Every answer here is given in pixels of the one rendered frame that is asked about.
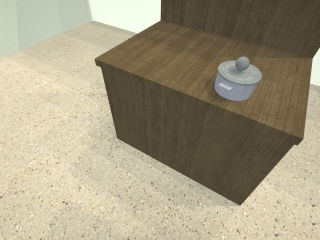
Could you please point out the knob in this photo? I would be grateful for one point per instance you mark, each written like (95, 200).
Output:
(242, 63)

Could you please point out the table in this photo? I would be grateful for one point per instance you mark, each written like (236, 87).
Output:
(160, 85)

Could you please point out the lid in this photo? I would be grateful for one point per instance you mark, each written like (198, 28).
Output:
(248, 77)

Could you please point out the pot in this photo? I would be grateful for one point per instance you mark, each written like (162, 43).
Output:
(232, 91)

